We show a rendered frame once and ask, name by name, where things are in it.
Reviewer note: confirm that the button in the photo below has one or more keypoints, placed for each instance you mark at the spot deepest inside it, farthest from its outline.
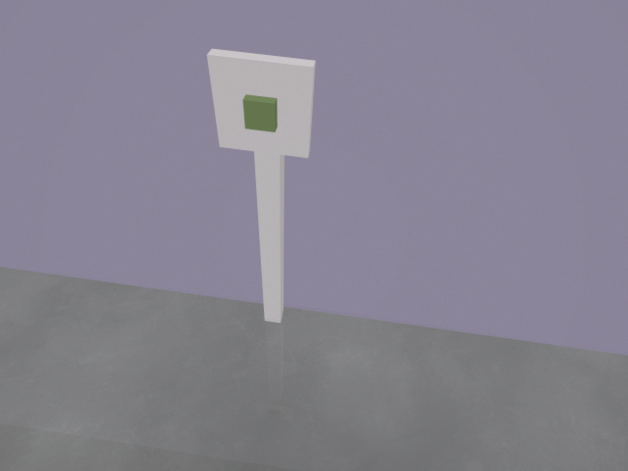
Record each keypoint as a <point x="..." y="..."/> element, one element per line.
<point x="260" y="113"/>

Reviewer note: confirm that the panel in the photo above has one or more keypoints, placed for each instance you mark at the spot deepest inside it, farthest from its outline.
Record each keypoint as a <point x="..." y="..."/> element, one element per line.
<point x="290" y="80"/>

